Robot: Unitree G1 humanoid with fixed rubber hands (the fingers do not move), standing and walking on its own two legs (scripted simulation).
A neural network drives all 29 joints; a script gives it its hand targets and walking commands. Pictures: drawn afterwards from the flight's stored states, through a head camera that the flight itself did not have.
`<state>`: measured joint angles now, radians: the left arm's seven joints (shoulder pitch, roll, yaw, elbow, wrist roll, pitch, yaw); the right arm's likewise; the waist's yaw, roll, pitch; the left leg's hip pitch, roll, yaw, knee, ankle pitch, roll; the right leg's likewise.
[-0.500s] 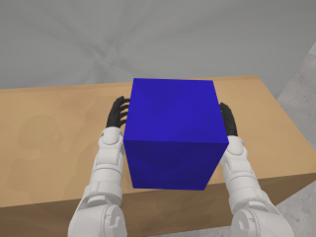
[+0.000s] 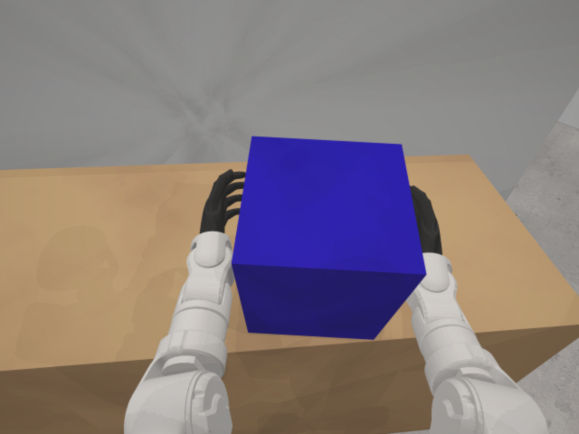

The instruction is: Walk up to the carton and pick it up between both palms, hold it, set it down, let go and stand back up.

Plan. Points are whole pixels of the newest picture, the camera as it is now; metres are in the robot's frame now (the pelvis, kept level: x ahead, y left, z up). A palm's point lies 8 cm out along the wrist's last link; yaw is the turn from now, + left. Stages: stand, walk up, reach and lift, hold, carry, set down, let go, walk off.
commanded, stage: reach and lift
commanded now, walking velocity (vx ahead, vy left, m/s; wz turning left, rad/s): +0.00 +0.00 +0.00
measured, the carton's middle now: (318, 246) +0.39 -0.02 +0.06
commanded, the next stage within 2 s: none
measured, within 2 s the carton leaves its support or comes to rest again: neither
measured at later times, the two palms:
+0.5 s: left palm (213, 223) +0.40 +0.13 +0.11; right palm (418, 240) +0.37 -0.17 +0.09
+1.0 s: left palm (185, 205) +0.37 +0.16 +0.17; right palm (419, 210) +0.36 -0.14 +0.16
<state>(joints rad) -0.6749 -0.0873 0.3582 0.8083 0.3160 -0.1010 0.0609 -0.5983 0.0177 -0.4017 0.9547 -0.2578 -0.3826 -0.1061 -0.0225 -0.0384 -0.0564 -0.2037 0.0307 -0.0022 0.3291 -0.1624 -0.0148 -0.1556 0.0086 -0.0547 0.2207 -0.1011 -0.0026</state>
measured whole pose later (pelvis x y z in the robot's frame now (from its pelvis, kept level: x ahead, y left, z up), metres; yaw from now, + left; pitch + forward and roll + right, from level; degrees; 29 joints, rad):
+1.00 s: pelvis +0.00 +0.01 +0.00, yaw +2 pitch -8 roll -2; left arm -0.58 -0.05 0.24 0.18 0.30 0.58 0.05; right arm -0.62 -0.07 -0.01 0.61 0.21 0.13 -0.17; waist -0.11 -0.10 0.04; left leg -0.04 0.02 -0.02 0.40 -0.23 -0.01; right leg 0.04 0.00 -0.08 0.24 -0.15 0.01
